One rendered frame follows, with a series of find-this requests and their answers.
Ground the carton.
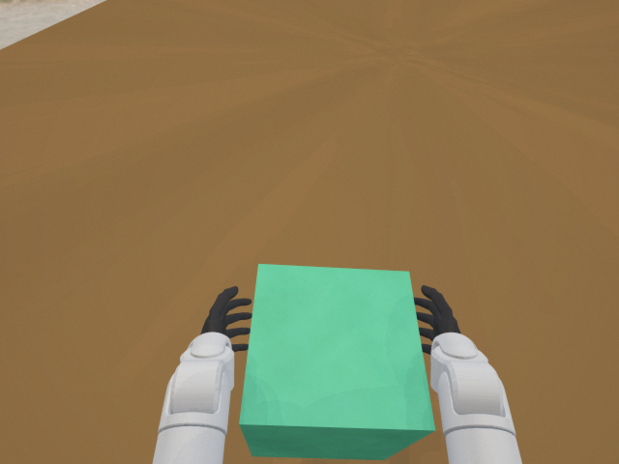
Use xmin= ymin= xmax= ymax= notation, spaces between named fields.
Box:
xmin=239 ymin=264 xmax=435 ymax=460

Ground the robot right forearm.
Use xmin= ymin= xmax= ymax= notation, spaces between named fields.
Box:
xmin=430 ymin=333 xmax=522 ymax=464

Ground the right robot hand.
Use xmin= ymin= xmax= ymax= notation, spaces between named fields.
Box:
xmin=413 ymin=285 xmax=461 ymax=354

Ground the robot left forearm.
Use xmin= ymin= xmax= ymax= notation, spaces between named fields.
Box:
xmin=153 ymin=333 xmax=234 ymax=464

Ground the left robot hand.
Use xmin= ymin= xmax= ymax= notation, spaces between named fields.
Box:
xmin=201 ymin=286 xmax=252 ymax=352

